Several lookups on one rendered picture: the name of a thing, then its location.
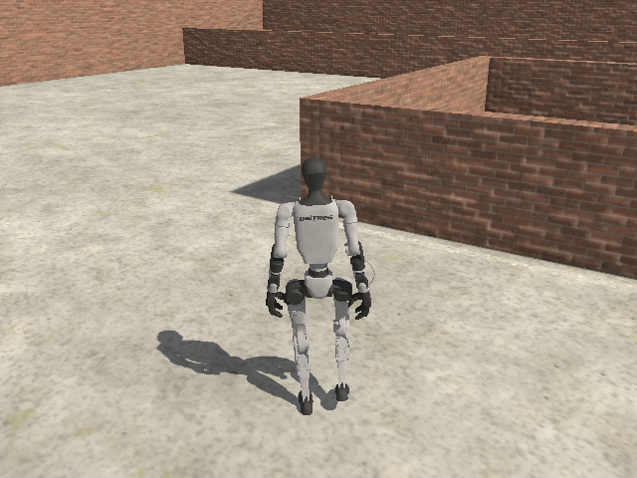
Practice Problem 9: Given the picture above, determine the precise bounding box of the robot right foot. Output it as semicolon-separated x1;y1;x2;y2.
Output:
335;383;349;401

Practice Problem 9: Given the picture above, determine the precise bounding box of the robot right hand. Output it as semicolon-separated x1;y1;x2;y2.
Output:
348;291;371;320

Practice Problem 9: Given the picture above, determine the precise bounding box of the robot head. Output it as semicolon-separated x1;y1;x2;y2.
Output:
299;157;332;206

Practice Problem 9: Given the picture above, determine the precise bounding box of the left robot forearm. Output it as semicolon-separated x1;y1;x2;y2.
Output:
267;244;285;293

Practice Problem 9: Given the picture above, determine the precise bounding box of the robot left hand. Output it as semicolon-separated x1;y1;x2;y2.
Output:
266;291;290;318

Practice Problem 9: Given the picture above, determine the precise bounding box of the left robot upper arm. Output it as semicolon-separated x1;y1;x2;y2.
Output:
274;202;295;259

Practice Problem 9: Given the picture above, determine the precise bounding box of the right robot forearm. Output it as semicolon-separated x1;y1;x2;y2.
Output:
350;241;369;293

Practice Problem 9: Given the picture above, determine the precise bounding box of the right robot upper arm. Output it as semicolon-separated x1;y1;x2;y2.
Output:
336;200;360;256

